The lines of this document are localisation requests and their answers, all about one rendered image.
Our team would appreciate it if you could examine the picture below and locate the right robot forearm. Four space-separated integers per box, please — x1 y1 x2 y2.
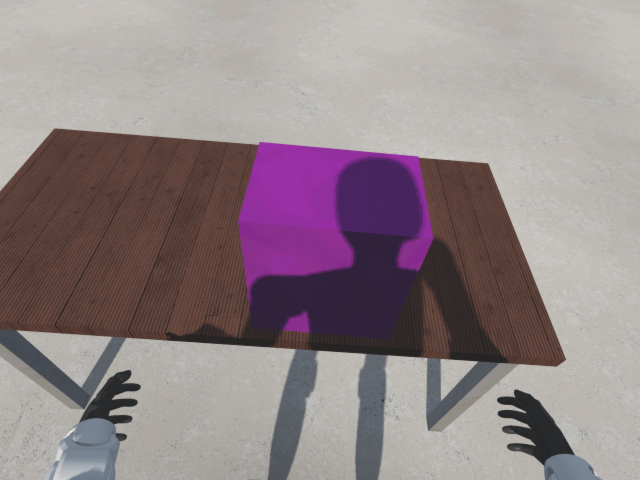
544 454 602 480

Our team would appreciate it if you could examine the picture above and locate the robot left hand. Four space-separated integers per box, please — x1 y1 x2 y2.
79 370 141 441

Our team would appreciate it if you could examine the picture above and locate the left robot forearm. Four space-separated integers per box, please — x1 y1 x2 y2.
43 418 120 480

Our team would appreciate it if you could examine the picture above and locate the robot right hand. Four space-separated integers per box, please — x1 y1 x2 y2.
497 390 575 465

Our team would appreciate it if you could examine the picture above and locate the table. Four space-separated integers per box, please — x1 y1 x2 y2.
0 128 566 432

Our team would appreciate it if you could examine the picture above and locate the carton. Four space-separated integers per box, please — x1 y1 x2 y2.
238 142 433 339

